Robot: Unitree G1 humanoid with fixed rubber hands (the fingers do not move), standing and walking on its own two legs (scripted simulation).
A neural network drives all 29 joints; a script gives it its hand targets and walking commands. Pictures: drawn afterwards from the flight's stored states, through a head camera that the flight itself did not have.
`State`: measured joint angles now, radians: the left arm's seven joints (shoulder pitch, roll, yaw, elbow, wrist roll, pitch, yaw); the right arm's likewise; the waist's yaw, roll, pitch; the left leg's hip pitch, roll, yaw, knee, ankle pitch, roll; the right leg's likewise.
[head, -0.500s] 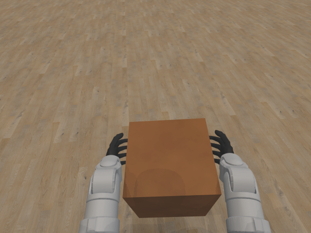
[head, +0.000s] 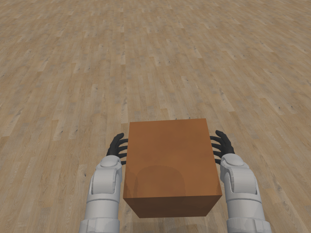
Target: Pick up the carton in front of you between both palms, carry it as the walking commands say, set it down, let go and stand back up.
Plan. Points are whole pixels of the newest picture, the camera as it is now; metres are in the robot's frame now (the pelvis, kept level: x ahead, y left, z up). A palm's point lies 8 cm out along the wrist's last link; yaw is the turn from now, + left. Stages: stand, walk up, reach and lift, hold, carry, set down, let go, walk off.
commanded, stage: carry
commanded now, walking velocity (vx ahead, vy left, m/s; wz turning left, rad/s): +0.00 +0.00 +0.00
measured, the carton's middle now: (170, 172) +0.29 +0.00 -0.04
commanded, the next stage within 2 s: hold in 0.26 s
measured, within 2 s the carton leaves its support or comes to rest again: neither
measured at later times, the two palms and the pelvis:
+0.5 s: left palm (128, 155) +0.30 +0.11 +0.04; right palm (244, 170) +0.26 -0.18 +0.05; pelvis +0.00 +0.01 +0.01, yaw -9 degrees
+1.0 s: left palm (124, 154) +0.34 +0.14 -0.02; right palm (225, 165) +0.30 -0.16 +0.00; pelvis -0.02 +0.07 -0.01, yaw -11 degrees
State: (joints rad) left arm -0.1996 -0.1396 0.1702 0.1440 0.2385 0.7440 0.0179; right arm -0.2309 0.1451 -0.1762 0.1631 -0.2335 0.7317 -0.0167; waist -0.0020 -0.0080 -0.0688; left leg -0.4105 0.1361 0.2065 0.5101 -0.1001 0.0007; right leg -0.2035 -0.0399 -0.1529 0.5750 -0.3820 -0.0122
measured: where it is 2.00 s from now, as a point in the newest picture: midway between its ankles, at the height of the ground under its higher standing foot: outside the picture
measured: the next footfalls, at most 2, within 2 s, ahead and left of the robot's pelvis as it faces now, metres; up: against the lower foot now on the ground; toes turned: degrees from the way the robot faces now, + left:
none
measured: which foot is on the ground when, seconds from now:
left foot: down 0.00-1.00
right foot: down 0.00-1.00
